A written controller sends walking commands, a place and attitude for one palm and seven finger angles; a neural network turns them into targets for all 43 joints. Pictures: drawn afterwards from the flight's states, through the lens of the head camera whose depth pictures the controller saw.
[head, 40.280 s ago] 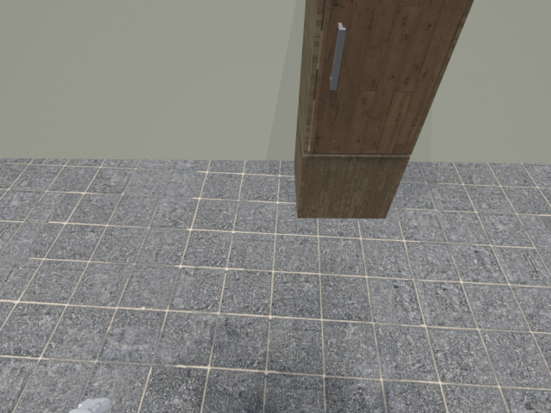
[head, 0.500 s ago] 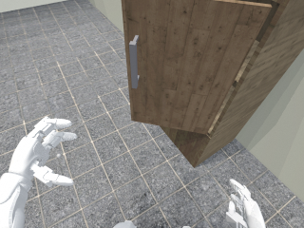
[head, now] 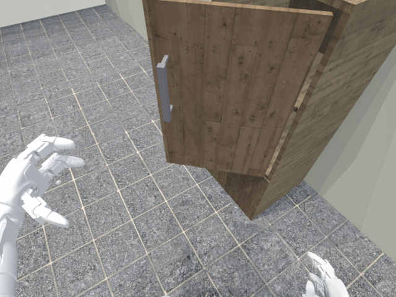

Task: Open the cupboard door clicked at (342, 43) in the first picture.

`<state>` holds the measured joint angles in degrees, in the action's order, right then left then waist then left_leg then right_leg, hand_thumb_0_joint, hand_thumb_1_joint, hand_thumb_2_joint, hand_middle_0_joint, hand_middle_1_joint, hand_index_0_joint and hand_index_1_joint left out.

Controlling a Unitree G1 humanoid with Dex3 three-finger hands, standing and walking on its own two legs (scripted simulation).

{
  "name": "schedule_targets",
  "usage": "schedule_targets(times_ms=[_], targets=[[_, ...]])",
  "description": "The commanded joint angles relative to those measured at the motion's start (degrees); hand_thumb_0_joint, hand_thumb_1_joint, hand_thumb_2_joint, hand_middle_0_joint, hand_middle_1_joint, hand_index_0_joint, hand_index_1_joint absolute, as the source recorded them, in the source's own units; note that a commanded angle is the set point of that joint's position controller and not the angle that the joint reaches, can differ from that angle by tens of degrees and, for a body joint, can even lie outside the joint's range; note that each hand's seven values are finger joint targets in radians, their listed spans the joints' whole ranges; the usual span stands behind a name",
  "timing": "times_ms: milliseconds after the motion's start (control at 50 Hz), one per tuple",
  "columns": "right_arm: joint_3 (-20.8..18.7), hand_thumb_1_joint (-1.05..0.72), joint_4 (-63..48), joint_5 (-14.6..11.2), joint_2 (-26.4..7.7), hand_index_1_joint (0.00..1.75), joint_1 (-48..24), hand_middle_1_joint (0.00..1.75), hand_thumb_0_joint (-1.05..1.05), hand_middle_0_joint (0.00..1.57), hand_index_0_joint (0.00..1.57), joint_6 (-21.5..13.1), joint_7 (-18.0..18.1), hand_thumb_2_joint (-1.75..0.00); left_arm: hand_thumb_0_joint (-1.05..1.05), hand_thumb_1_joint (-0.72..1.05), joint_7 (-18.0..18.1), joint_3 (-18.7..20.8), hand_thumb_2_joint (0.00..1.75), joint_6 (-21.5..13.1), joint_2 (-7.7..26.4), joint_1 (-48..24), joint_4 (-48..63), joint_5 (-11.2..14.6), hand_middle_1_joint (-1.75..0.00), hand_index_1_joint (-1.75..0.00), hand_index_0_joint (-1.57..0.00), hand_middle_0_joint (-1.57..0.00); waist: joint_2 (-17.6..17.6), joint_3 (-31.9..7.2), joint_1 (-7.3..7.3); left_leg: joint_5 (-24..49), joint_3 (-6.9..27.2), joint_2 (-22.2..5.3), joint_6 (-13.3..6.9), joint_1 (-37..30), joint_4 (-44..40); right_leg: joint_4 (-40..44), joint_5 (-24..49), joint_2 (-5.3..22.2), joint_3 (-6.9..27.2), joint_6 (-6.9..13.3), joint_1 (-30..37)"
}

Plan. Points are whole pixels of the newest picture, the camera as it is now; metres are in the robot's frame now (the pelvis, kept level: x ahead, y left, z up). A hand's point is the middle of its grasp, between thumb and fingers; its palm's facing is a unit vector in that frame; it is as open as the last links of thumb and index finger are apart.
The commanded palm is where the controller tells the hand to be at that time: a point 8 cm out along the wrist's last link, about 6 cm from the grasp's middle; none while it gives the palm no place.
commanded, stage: raise the hand with hooked fingers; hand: left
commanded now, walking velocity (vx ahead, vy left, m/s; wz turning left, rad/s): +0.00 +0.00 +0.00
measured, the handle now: (166, 90) +0.60 +0.13 +0.07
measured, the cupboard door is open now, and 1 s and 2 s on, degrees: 45 45 45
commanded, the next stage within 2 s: move the hooked fingers beside the handle in 0.36 s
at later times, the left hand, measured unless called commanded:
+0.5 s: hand (61, 188) +0.28 +0.27 +0.09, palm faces -0.08 -1.00 -0.02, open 14.0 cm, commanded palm +0.27 +0.31 +0.09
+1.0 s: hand (94, 151) +0.37 +0.24 +0.09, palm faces -0.13 -0.99 +0.00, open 14.0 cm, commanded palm +0.35 +0.29 +0.09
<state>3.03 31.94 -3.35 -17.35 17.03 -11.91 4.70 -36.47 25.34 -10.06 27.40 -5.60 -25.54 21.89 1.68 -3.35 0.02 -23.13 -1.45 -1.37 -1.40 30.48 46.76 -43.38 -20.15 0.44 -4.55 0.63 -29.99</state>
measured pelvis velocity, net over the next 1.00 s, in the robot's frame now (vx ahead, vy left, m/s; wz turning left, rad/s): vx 0.00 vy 0.00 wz -0.01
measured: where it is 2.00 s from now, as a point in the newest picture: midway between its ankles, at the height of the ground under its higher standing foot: outside the picture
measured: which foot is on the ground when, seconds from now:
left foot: down 0.00-1.00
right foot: down 0.00-1.00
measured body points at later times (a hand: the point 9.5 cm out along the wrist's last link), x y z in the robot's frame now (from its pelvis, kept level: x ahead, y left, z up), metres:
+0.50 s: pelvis -0.01 +0.00 +0.00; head +0.03 +0.00 +0.45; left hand +0.28 +0.32 +0.09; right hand +0.16 -0.25 -0.07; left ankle +0.01 +0.10 -0.71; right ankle +0.02 -0.12 -0.71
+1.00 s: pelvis +0.00 +0.00 +0.00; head +0.05 +0.01 +0.44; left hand +0.37 +0.29 +0.09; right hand +0.11 -0.26 -0.10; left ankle +0.00 +0.10 -0.71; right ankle +0.02 -0.12 -0.71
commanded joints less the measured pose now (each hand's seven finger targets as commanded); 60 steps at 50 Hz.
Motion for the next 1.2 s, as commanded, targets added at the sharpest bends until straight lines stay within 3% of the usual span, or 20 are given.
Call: schedule_targets(times_ms=[0,80,320,380,400,440,500,520,540,640,680,700,760,820,860,900,960,1020,1140,1180], targets=[[-3.8,-0.90,-8.9,0.4,-8.0,0.30,-2.7,0.30,0.00,0.20,0.20,-3.3,0.2,-0.90,0.00,-0.50,-0.3,6.2,0.30,-4.0,15.8,-10.6,11.8,1.7,-1.20,-1.20,-0.30,-0.30,1.6,-13.0,0.71,15.8,2.6,1.7,0.1,-4.9,-6.6,5.0,12.2,-1.7,3.1,1.4,7.4],[-3.9,-0.90,-8.8,0.3,-7.7,0.30,-2.6,0.30,0.00,0.20,0.20,-3.2,0.4,-0.90,0.00,-0.50,0.7,6.3,0.30,-5.1,15.5,-11.1,12.2,1.4,-1.20,-1.20,-0.30,-0.30,3.7,-13.2,0.45,13.8,2.3,1.6,0.1,-5.0,-7.1,5.3,10.2,-1.4,3.2,1.2,6.9],[-3.6,-0.90,-8.6,0.2,-7.7,0.30,-2.9,0.30,0.00,0.20,0.20,-3.1,0.9,-0.90,0.00,-0.50,0.1,5.5,0.30,-4.7,15.3,-12.4,11.3,1.7,-1.20,-1.20,-0.30,-0.30,1.8,-12.3,-0.16,12.4,2.4,1.5,-0.1,-4.3,-6.7,5.7,9.1,-1.6,3.8,1.0,6.7],[-3.5,-0.90,-8.8,0.1,-7.5,0.30,-3.1,0.30,0.00,0.20,0.20,-3.3,0.9,-0.90,0.00,-0.50,0.1,4.8,0.30,-4.7,14.6,-12.3,11.5,1.2,-1.20,-1.20,-0.30,-0.30,4.2,-12.5,-0.06,11.7,2.6,1.5,0.1,-5.1,-7.2,5.5,8.1,-1.5,3.3,1.2,5.8],[-3.4,-0.90,-8.8,0.3,-7.7,0.30,-3.1,0.30,0.00,0.20,0.20,-3.2,0.9,-0.90,0.00,-0.50,0.0,5.6,0.30,-4.6,15.3,-12.4,11.3,1.7,-1.20,-1.20,-0.30,-0.30,2.1,-12.1,0.03,11.8,2.6,1.5,0.1,-4.4,-6.7,5.5,8.0,-1.8,3.5,1.3,6.1],[-3.5,-0.90,-8.8,0.1,-7.6,0.30,-3.2,0.30,0.00,0.20,0.20,-3.2,0.9,-0.90,0.00,-0.50,0.0,4.9,0.30,-4.5,14.7,-12.4,11.4,1.4,-1.20,-1.20,-0.30,-0.30,3.1,-12.8,-0.08,11.5,2.6,1.5,0.1,-4.6,-6.9,5.4,7.9,-1.6,3.5,1.1,5.9],[-3.2,-0.90,-8.0,0.2,-7.9,0.30,-3.0,0.30,0.00,0.20,0.20,-3.1,1.5,-0.90,0.00,-0.50,0.4,1.6,0.30,-4.6,12.7,-20.5,10.9,1.3,-1.20,-1.20,-0.30,-0.30,2.5,-11.2,-1.67,10.6,3.0,1.4,0.1,-4.9,-6.7,5.0,7.2,-2.1,2.9,1.2,3.5],[-3.4,-0.90,-7.5,0.1,-8.0,0.30,-2.4,0.30,0.00,0.20,0.20,-3.0,1.7,-0.90,0.00,-0.50,0.8,2.7,0.30,-4.8,14.7,-22.4,10.9,0.7,-1.20,-1.20,-0.30,-0.30,2.8,-12.7,-1.66,10.1,3.3,1.3,0.2,-5.3,-6.8,5.1,6.5,-1.9,2.9,1.1,3.6],[-3.3,-0.90,-7.5,0.2,-7.8,0.30,-2.3,0.30,0.00,0.20,0.20,-2.9,1.8,-0.90,0.00,-0.50,0.8,1.2,0.30,-4.6,12.8,-22.2,9.0,0.4,-1.20,-1.20,-0.30,-0.30,2.9,-12.7,-1.91,9.7,3.2,1.4,0.2,-5.5,-6.8,5.0,6.3,-1.8,2.9,1.1,3.2],[-3.1,-0.90,-6.4,0.2,-7.9,0.30,-1.5,0.30,0.00,0.20,0.20,-2.1,2.0,-0.90,0.00,-0.50,2.3,-0.6,0.30,-4.4,13.2,-28.7,4.9,-1.5,-1.20,-1.20,-0.30,-0.30,2.9,-13.2,-2.49,9.0,3.7,1.2,0.4,-5.3,-7.0,4.6,5.4,-1.6,2.6,1.2,1.7],[-3.1,-0.90,-6.3,0.2,-7.9,0.30,-1.1,0.30,0.00,0.20,0.20,-1.8,1.8,-0.90,0.00,-0.50,3.1,-0.2,0.30,-4.7,14.0,-30.6,3.4,-2.3,-1.20,-1.20,-0.30,-0.30,3.9,-14.2,-2.20,9.8,3.8,1.2,0.5,-5.4,-7.2,4.1,6.2,-1.4,2.4,1.3,1.8],[-3.1,-0.90,-6.6,0.5,-8.1,0.30,-0.8,0.30,0.00,0.20,0.20,-1.6,1.6,-0.90,0.00,-0.50,3.3,1.9,0.30,-5.0,16.1,-30.2,3.5,-2.1,-1.20,-1.20,-0.30,-0.30,4.3,-16.2,-1.01,12.2,3.9,1.2,0.7,-5.8,-6.8,3.4,8.0,-1.6,2.4,1.8,3.4],[-3.3,-0.90,-6.8,0.4,-7.7,0.30,-0.2,0.30,0.00,0.20,0.20,-1.0,1.1,-0.90,0.00,-0.50,3.9,-0.5,0.30,-5.4,13.4,-31.2,3.0,-2.7,-1.20,-1.20,-0.30,-0.30,4.5,-18.3,-1.49,15.5,3.8,1.0,0.9,-7.4,-6.7,2.7,11.2,-1.5,2.0,1.5,3.3],[-3.3,-0.90,-6.8,0.5,-8.2,0.30,0.9,0.30,0.00,0.20,0.20,0.2,0.5,-0.90,0.00,-0.50,4.2,1.9,0.30,-4.8,15.4,-29.3,-2.0,-2.7,-1.20,-1.20,-0.30,-0.30,0.4,-17.2,-1.08,16.3,3.2,0.9,0.7,-3.9,-6.3,2.6,13.3,-1.7,2.4,1.3,5.0],[-3.5,-0.90,-6.7,0.4,-8.1,0.30,1.1,0.30,0.00,0.20,0.20,0.8,0.3,-0.90,0.00,-0.50,4.6,0.0,0.30,-5.1,13.8,-32.9,-1.7,-3.4,-1.20,-1.20,-0.30,-0.30,2.7,-16.8,-1.89,15.5,3.0,1.0,0.7,-4.3,-6.5,2.6,12.7,-1.5,2.4,1.2,3.6],[-3.6,-0.90,-7.0,0.6,-8.4,0.30,1.8,0.30,0.00,0.20,0.20,1.4,0.1,-0.90,0.00,-0.50,4.9,1.3,0.30,-5.4,15.1,-32.7,-2.3,-3.3,-1.20,-1.20,-0.30,-0.30,2.3,-17.7,-1.31,17.4,3.0,1.0,0.7,-4.6,-6.0,2.2,14.1,-1.8,2.4,1.6,4.4],[-4.0,-0.90,-6.5,0.6,-8.2,0.30,2.9,0.30,0.00,0.20,0.20,2.2,-0.1,-0.90,0.00,-0.50,5.3,0.6,0.30,-6.4,14.5,-35.3,-2.2,-3.8,-1.20,-1.20,-0.30,-0.30,2.6,-19.7,-2.22,17.7,2.7,0.8,0.6,-5.4,-5.8,2.2,14.7,-1.7,2.6,1.1,4.1],[-3.8,-0.90,-5.2,0.5,-8.4,0.30,3.6,0.30,0.00,0.20,0.20,3.1,0.1,-0.90,0.00,-0.50,5.6,-1.1,0.30,-7.2,14.4,-42.5,-4.7,-4.4,-1.20,-1.20,-0.30,-0.30,2.6,-17.7,-3.84,15.3,2.8,0.8,0.4,-4.1,-5.6,2.5,13.0,-1.8,2.9,1.1,2.2],[-4.0,-0.90,-3.7,0.9,-8.7,0.30,5.5,0.30,0.00,0.20,0.20,4.5,0.1,-0.90,0.00,-0.50,6.5,-0.7,0.30,-8.5,16.1,-47.8,-10.8,-5.9,-1.20,-1.20,-0.30,-0.30,3.0,-21.4,-4.13,16.2,2.9,0.8,0.3,-4.4,-4.6,1.7,14.0,-1.7,3.2,1.1,2.3],[-3.7,-0.90,-2.9,0.9,-8.9,0.30,5.8,0.30,0.00,0.20,0.20,5.3,0.0,-0.90,0.00,-0.50,6.8,-0.4,0.30,-8.6,17.6,-50.7,-15.5,-6.9,-1.20,-1.20,-0.30,-0.30,1.8,-18.5,-4.76,13.4,2.7,0.8,0.1,-0.9,-4.5,1.9,12.3,-1.5,3.5,1.0,1.7]])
